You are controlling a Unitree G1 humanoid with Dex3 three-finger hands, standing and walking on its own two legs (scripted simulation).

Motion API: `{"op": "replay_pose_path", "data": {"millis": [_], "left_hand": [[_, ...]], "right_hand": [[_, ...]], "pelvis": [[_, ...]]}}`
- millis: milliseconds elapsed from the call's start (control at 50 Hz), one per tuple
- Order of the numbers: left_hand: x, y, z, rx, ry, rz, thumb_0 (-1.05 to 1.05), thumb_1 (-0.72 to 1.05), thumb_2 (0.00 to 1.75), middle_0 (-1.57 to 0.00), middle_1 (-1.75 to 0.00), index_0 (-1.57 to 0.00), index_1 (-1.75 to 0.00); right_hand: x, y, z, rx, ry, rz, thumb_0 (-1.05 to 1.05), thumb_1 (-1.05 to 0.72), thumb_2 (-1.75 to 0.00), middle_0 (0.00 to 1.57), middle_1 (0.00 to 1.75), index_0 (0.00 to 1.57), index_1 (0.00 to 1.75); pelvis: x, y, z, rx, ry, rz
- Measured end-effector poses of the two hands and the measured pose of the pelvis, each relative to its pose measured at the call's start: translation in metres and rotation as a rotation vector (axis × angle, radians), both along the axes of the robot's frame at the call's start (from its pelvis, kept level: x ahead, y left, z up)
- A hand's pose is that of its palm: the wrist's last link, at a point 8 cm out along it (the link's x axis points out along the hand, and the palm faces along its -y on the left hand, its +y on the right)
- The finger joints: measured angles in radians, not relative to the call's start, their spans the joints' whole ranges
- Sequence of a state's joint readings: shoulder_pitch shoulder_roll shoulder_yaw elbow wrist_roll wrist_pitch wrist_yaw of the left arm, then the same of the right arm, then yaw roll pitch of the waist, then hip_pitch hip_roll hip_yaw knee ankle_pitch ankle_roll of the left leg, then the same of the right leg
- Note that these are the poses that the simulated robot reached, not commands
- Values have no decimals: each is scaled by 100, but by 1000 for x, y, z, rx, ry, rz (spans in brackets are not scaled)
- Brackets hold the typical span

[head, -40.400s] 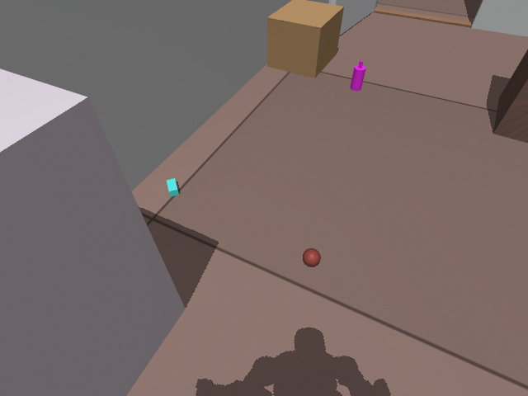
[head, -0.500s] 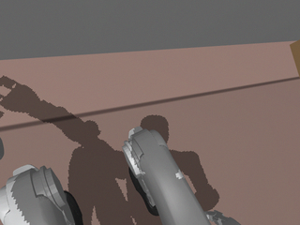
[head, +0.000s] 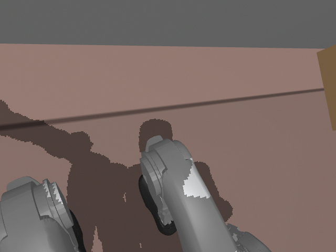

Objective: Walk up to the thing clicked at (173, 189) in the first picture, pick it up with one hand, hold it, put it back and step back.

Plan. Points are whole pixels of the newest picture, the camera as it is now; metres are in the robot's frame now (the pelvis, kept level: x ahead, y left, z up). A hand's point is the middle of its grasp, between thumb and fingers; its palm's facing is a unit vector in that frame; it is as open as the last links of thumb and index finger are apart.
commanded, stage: rest palm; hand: left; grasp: from above
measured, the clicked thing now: out of the picture +0.46 +0.34 -0.30
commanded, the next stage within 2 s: close in 1.22 s
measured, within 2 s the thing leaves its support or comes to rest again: neither
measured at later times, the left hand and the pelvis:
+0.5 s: hand out of the picture +0.45 +0.34 -0.24, palm faces -0.30 -0.32 -0.90, open 14.4 cm; pelvis +0.00 +0.01 +0.00, yaw -2 degrees
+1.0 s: hand out of the picture +0.45 +0.34 -0.25, palm faces -0.30 -0.32 -0.90, open 14.4 cm; pelvis -0.01 +0.01 +0.00, yaw -3 degrees
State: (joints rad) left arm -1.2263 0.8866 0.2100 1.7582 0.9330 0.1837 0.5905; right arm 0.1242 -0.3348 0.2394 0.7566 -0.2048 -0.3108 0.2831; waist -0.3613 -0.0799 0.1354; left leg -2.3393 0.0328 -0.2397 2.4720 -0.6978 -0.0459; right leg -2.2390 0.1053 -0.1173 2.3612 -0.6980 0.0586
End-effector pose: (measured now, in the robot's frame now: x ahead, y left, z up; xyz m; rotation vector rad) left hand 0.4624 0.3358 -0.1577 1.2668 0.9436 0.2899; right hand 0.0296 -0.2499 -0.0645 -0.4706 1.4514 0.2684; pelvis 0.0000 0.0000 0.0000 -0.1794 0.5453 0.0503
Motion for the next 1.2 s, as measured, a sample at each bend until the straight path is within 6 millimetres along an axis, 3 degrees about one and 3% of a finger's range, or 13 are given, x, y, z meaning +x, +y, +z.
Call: {"op": "replay_pose_path", "data": {"millis": [200, 600, 1200], "left_hand": [[-5, -5, -14, 3, 3, 27, 0, -59, 102, -11, -95, -8, -99], [-10, 4, -30, 9, 12, 18, 0, -59, 101, -11, -96, -8, -100], [-10, 7, -40, 4, 5, -15, 0, -58, 101, -11, -97, -8, -100]], "right_hand": [[1, 5, 9, 10, 4, 19, 0, -92, -90, 19, 30, 20, 30], [-34, 16, 21, 0, 72, 5, 0, -91, -90, 19, 30, 20, 30], [-30, 27, 38, -18, 51, 57, 0, -92, -90, 19, 30, 20, 30]], "pelvis": [[-1, 2, 3, -17, -9, -7], [-6, 7, 0, -43, -49, -16], [-12, 13, 6, -78, -74, -21]]}}
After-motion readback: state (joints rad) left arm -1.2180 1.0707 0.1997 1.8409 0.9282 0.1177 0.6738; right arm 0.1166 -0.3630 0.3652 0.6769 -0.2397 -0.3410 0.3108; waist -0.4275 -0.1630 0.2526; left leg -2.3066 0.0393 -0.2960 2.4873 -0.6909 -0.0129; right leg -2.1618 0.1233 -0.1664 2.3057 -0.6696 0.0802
